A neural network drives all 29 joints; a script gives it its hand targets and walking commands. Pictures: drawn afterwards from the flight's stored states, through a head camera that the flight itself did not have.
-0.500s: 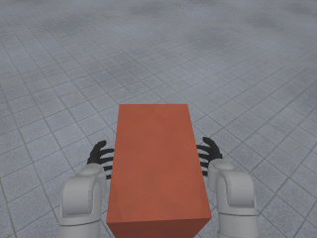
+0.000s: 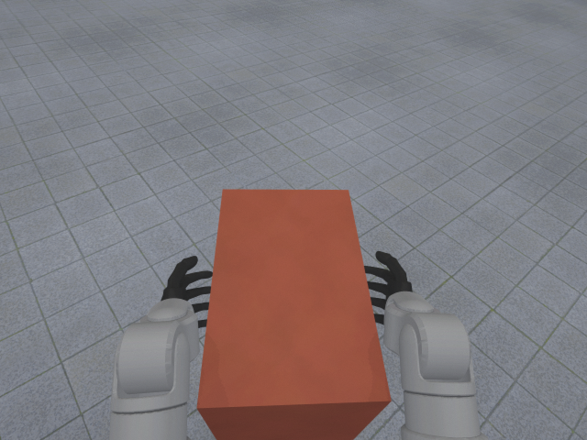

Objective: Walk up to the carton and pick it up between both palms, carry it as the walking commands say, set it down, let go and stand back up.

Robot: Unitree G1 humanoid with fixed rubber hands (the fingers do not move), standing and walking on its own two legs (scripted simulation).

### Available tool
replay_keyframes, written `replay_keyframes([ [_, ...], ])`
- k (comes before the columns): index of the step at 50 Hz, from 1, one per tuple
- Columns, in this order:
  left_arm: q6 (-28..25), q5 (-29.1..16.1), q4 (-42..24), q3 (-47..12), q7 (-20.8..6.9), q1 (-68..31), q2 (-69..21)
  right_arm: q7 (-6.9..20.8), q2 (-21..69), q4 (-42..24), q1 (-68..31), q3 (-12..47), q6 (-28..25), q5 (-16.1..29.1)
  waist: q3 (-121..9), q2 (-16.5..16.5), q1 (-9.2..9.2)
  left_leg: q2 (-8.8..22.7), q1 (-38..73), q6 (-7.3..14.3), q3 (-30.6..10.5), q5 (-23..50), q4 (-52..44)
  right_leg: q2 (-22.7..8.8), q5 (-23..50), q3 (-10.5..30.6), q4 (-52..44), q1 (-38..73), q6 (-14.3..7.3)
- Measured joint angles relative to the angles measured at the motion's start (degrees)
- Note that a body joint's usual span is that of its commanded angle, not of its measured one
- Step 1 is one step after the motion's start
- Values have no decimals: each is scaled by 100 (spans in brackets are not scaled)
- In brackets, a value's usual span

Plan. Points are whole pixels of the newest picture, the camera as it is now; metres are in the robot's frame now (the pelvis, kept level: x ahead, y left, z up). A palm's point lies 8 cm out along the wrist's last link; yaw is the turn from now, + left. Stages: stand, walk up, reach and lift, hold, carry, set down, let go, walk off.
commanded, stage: carry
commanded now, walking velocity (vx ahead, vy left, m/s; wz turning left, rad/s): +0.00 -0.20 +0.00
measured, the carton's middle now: (286, 312) +0.32 +0.00 +0.00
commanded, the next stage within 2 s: none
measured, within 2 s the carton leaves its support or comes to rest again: neither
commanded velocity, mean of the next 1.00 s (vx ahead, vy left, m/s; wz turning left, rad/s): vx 0.00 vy -0.04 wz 0.00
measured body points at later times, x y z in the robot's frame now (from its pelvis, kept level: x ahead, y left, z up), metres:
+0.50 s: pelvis -0.07 -0.13 +0.00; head -0.06 -0.12 +0.45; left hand +0.23 +0.01 +0.07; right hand +0.23 -0.27 +0.07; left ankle -0.07 -0.03 -0.73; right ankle -0.02 -0.20 -0.73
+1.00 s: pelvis -0.10 -0.15 +0.00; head -0.12 -0.14 +0.45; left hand +0.20 +0.00 +0.09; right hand +0.20 -0.28 +0.09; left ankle -0.07 -0.03 -0.73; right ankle -0.02 -0.20 -0.73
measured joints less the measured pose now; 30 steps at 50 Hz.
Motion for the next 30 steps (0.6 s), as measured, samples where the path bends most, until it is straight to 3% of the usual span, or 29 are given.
replay_keyframes([
  [3, 60, -101, -68, 5, 81, 7, 7, 35, 1, -34, -4, 13, 45, -43, 25, 102, 126, 191, 45, -142, -50, 222, -260, -180, -42, 193, 190, 46, 160],
  [7, 8, -155, -210, 47, 121, -101, -18, 100, 25, -206, -88, -1, 16, -148, 39, 279, 193, 484, -119, -379, -199, 381, -265, -330, -126, 237, -739, 567, 311],
  [9, -15, -142, -222, 57, 111, -155, -33, 117, 33, -263, -121, -9, 20, -203, 7, 308, 203, 595, -249, -534, -281, 392, -140, -374, 306, 117, -1707, 1044, 339],
  [11, -95, -112, -106, 17, 90, -191, -51, 134, 27, -261, -130, -78, 2, -232, 21, 446, 194, 723, -418, -636, -427, 241, 114, -240, 997, 13, -1888, 1042, 292],
  [14, -98, -77, 149, -83, 80, -214, -55, 135, -1, -224, -8, -152, 53, -218, 31, 335, 97, 417, -778, -532, -525, -1207, 1290, -287, 836, -29, -1599, 840, 64],
  [16, -71, -82, 194, -84, 71, -205, -54, 89, -10, -221, 19, -158, 104, -162, 78, 272, -5, 183, -897, -457, -487, -1386, 1904, -310, 826, -44, -1570, 787, -32],
  [20, -64, -45, 110, -52, 23, -217, -57, -44, -10, -301, 12, -139, 115, -13, 109, 219, -151, -140, -686, -374, -329, -1283, 1778, -251, 920, -115, -1542, 669, -154],
  [22, -72, -3, 112, -39, 4, -234, -62, -72, -4, -270, -11, -140, 93, 11, 58, 183, -175, -259, -361, -292, -263, -1099, 1126, -201, 950, -161, -1515, 605, -202],
  [24, -74, 40, 143, -17, -13, -238, -61, -80, 6, -185, -42, -130, 72, 1, -16, 150, -195, -306, 95, -160, -177, -297, 62, -144, 955, -224, -1453, 547, -230],
  [26, -86, 53, 213, 21, -25, -187, -44, -84, 12, -15, -39, -83, 28, -17, -42, -21, -152, -339, 183, -6, -157, 136, -157, -162, 1011, -223, -1532, 606, -215],
  [30, 36, 47, 191, 43, -2, -79, -17, -63, 16, 185, -74, -24, 90, -36, -167, -47, -8, -268, 258, -57, -170, 112, -279, -66, 1241, -246, -1885, 774, -248],
])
